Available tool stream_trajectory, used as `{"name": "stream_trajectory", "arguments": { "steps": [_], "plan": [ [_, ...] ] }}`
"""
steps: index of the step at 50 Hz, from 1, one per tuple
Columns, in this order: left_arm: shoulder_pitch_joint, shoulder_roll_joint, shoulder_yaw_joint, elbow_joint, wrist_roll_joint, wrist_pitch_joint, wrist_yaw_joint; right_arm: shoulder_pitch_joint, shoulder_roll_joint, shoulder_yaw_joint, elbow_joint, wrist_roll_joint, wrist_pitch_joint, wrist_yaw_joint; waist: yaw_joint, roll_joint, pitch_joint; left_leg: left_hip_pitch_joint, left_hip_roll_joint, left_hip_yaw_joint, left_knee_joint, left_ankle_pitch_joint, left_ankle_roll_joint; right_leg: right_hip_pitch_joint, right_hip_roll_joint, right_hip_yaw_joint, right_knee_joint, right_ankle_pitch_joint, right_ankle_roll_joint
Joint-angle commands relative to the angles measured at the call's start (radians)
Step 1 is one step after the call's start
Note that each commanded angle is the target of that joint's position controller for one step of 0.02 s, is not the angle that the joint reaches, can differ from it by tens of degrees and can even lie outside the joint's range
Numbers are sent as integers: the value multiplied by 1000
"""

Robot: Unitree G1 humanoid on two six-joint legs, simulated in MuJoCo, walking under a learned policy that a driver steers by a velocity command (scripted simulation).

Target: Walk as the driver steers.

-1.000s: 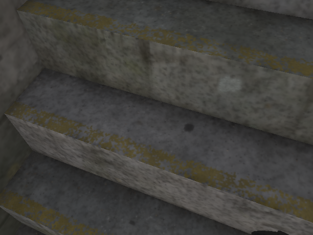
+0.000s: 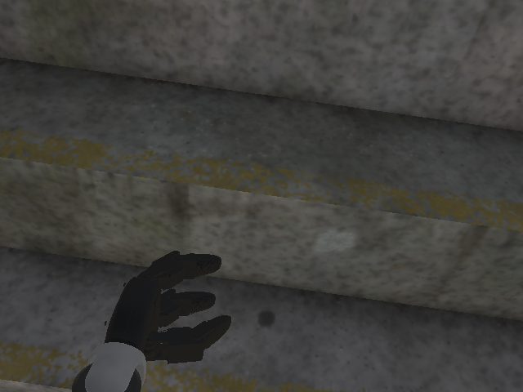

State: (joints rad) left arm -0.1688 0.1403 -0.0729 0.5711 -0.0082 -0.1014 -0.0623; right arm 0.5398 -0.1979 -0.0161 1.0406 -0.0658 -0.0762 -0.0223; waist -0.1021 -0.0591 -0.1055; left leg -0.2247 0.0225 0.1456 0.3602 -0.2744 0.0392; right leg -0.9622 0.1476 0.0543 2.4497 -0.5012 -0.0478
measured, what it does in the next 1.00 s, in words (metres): steps on the spot, turning right: right foot, then left foot 0.25 m higher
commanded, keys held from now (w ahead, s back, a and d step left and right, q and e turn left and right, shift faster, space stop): w+e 0.46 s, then w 0.54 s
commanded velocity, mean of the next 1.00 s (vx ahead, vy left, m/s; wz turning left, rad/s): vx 0.49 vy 0.00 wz -0.36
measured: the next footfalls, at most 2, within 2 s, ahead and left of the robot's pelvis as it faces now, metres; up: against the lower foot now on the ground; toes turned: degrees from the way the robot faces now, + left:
right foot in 0.22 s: -0.07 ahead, -0.11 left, +0.00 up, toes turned -18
left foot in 0.38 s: +0.13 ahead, +0.10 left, +0.25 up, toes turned -14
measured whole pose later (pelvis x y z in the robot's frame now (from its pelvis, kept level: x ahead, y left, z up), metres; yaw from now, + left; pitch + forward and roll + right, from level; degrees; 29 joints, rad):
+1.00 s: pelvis -0.06 +0.02 -0.04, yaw -20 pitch +3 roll +0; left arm 0.46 0.18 -0.02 0.91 0.07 -0.05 0.03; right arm 0.08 -0.02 0.13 0.69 0.00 -0.01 -0.03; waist 0.11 0.03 -0.09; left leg -1.32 0.05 -0.14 2.39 -0.02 -0.06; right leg -0.40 0.01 -0.22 0.73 -0.39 -0.11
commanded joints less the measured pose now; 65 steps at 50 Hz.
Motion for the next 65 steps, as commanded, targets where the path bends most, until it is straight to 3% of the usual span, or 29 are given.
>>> {"name": "stream_trajectory", "arguments": {
  "steps": [1, 3, 5, 7, 8, 9, 10, 11, 13, 16, 18, 20, 22, 24, 25, 29, 32, 36, 40, 41, 42, 43, 44, 46, 48, 53, 58, 62, 65],
  "plan": [
    [-53, -8, -31, -112, 21, -17, -5, 31, -115, -15, -65, 3, -10, -46, 75, 45, -132, 727, 283, -247, 89, 1310, 94, -449, -85, 36, -399, 34, -5],
    [-61, 3, -43, -117, 43, 23, -30, -218, -143, -6, -164, 18, -2, -77, 171, 98, -210, 276, 249, -47, 34, 1505, 61, 236, -101, -111, -1020, 243, -2],
    [1, 98, 1, -77, 20, 93, 16, -226, -238, -18, -211, -2, -7, -69, 174, 274, -192, 74, 252, -56, 127, 1820, 110, 614, -76, -148, -1404, 344, -11],
    [188, 152, 36, -28, 25, 149, 63, -195, -311, -60, -256, 75, -29, -29, 196, 401, -135, -2, 254, -159, 397, 1540, 122, 761, -149, 83, -1886, 1, -124],
    [296, 225, 83, 77, 0, 145, 53, -292, -203, -32, -342, 98, -30, -3, 235, 54, -97, -9, 69, -49, 853, 859, 6, 824, -207, 17, -2324, 685, -183],
    [32, 214, 64, 68, 83, 141, 42, -46, -77, -29, -308, 106, -31, 25, -6, -239, 26, -805, -80, -142, 1606, -175, -137, 1027, -307, 251, -2078, 637, -295],
    [42, 77, 41, 112, 99, 123, 52, -257, 6, 4, -399, 111, -58, 2, 69, -283, 138, -1062, -127, -258, 2038, -358, -53, 870, -315, 79, -2090, 791, -225],
    [112, 66, 40, 207, 86, 117, 53, -323, 82, 40, -469, 125, -77, -12, 28, -265, 212, -1197, -170, -313, 2178, -409, -4, 842, -301, -31, -2092, 915, -136],
    [210, 168, 97, 282, 60, 97, 63, -332, 107, 101, -554, 92, -130, 26, -39, 45, 143, -1273, -85, -297, 1860, -371, 18, 854, -364, -69, -2050, 1051, -87],
    [28, 288, 126, 178, 32, 111, 73, -187, 29, 101, -525, 27, -69, 47, -145, 110, -86, -1003, 25, -126, 1592, -87, -106, 689, -319, -136, -2160, 625, -114],
    [75, 431, 183, 184, -19, 100, 53, -259, 73, 147, -549, 29, -3, -4, -102, -49, -237, -728, 136, -192, 1545, -273, -92, 638, -641, 223, -2438, 388, -284],
    [192, 368, 176, 236, -37, 123, 68, -469, 7, 128, -551, 25, 21, -33, -9, 60, -93, -626, 48, -81, 1229, -557, -12, 659, -437, 0, -2370, 661, -183],
    [421, 328, 168, 273, -43, 115, 78, -540, -20, 97, -586, 20, -7, -31, 32, 157, -244, -281, 1, -101, 1016, -502, 68, 693, -356, -4, -2104, 1495, -153],
    [190, 437, 190, 176, -19, 107, 41, -66, -175, 9, -454, -23, 5, -60, -239, 339, -432, 38, 68, -463, 694, -595, 143, 493, -232, -50, -1757, 1316, -74],
    [154, 310, 163, 134, 9, 97, 19, -42, -247, -13, -386, -31, 12, -85, -143, 626, -401, -44, 196, -814, 500, -634, 204, 422, -133, 0, -1276, 597, -40],
    [344, 117, 98, 56, 23, 113, -1, -439, 51, 66, -400, 18, -3, -40, 193, 104, 22, -704, 172, -412, 665, -558, 66, 326, -47, -54, -589, 310, -8],
    [576, 185, 114, 121, 7, 135, 42, -548, 11, 57, -397, -2, -27, -14, 296, 65, 75, -877, 179, -254, 707, -545, 20, 500, -65, -144, -604, 427, -8],
    [600, 179, 105, 116, 2, 171, 84, -660, -8, 56, -477, 32, -18, -40, 265, 71, 182, -874, 185, -192, 832, -328, -18, 599, -230, -104, -1631, 266, -114],
    [596, 47, 45, 275, 85, 163, 42, -564, 211, 126, -605, 137, 38, -72, 102, -165, 139, -1019, -43, -76, 1950, -388, 15, 731, -261, -226, -2142, 766, -155],
    [510, 79, 27, 222, 128, 135, 35, -552, 271, 120, -611, 121, 32, -40, 65, -81, 95, -1219, -101, -240, 2423, -362, 0, 781, -294, -82, -1881, 758, -78],
    [580, 296, 98, 219, 94, 112, 38, -436, 296, 146, -625, 99, 5, -12, -2, -97, -29, -1331, -66, -289, 2392, -228, -40, 844, -475, 164, -1922, 864, -39],
    [668, 262, 109, 224, 78, 104, 29, -374, 246, 138, -574, 67, -34, 26, 21, 82, -37, -1447, -51, -359, 2358, 55, -33, 953, -494, 212, -1875, 797, 9],
    [677, 447, 167, 199, 32, 82, 58, -383, 217, 155, -553, 85, -28, 31, 37, 15, -95, -1593, 52, -368, 2202, 75, -61, 1044, -704, 613, -2150, -57, -133],
    [546, 274, 116, 204, 99, 41, 99, -678, 31, 98, -535, 86, 11, -1, 149, 282, 35, -1542, 60, -395, 2089, 267, -116, 882, -674, 745, -2274, -222, -175],
    [546, 233, 96, 228, 88, 10, 107, -744, 51, 97, -523, 59, 44, -22, 183, 199, 48, -1463, 63, -349, 2034, 285, -120, 830, -608, 612, -2247, -87, -177],
    [764, 111, 82, 375, 56, 40, 88, -671, 200, 127, -434, 84, 24, -16, 210, 0, 69, -1546, 14, -299, 2148, 332, -20, 937, -496, 287, -2136, 19, -94],
    [787, 48, 71, 425, 61, 61, 75, -758, 219, 145, -465, 89, 13, 9, 211, -77, 71, -1532, 14, -234, 2093, 252, -6, 874, -482, 126, -2209, 101, -100],
    [722, 111, 81, 421, 55, 87, 94, -830, 192, 163, -521, 72, 29, 20, 162, -71, 104, -1311, 105, -39, 1811, 127, -21, 726, -503, 22, -2455, 127, -171],
    [743, 123, 78, 475, -12, 119, 106, -833, 168, 173, -486, 93, 47, 30, 116, -106, 23, -629, 68, 63, 1311, -138, 61, 592, -422, -215, -2540, 584, -180]
  ]
}}
Keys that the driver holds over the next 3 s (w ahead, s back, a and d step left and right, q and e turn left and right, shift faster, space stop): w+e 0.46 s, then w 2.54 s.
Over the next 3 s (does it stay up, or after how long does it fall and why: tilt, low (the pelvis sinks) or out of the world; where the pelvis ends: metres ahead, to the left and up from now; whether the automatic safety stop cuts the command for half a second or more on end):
stays up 0.05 0.03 0.16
